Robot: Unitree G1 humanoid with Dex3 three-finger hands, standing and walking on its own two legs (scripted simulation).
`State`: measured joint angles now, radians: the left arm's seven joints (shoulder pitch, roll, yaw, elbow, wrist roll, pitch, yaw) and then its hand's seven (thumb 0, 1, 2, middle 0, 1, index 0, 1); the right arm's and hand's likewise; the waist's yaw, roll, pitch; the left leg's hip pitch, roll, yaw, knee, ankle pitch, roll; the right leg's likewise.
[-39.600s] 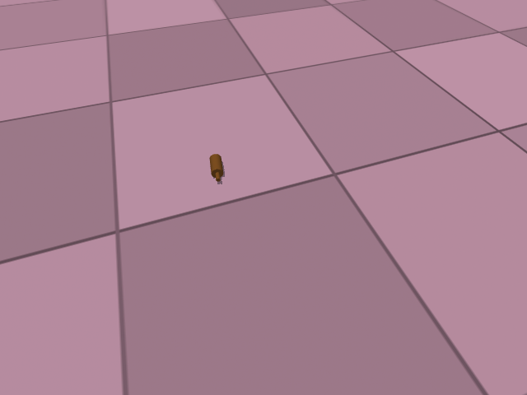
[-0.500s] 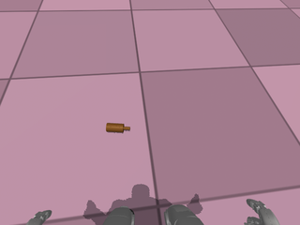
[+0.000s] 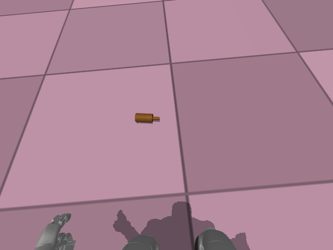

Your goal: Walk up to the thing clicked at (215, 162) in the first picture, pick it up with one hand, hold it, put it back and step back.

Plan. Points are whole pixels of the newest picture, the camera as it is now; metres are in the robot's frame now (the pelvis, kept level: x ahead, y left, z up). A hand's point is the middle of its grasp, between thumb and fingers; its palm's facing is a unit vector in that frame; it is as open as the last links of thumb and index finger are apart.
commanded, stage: step back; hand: left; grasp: from above
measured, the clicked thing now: (147, 118) +0.94 +0.23 -0.72
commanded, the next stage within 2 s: stand in 1.48 s
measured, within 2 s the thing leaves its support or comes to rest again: neither
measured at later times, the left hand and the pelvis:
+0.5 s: hand out of the picture -0.10 +0.26 -0.13, palm faces -0.03 -0.91 -0.42, open 7.4 cm; pelvis -0.15 -0.01 +0.01, yaw -3 degrees
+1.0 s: hand out of the picture -0.08 +0.27 -0.13, palm faces +0.02 -0.92 -0.40, open 7.4 cm; pelvis -0.15 +0.00 +0.01, yaw +0 degrees
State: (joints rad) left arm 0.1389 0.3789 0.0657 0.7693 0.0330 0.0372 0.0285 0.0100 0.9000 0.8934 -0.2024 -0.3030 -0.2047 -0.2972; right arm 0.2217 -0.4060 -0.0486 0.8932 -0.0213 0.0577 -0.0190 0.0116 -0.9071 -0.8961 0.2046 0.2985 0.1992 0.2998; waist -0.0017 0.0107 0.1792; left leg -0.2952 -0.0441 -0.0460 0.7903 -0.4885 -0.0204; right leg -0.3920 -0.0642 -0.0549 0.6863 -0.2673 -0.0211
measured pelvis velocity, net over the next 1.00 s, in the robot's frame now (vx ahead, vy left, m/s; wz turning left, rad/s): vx -0.15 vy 0.00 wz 0.00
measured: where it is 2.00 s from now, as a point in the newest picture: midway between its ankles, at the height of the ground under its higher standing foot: outside the picture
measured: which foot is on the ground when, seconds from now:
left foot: up 0.00-0.02, down 0.04-0.36, up 0.38-0.58, down 0.60-0.86, up 0.88-1.00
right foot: down 0.00-0.06, up 0.08-0.30, down 0.32-1.00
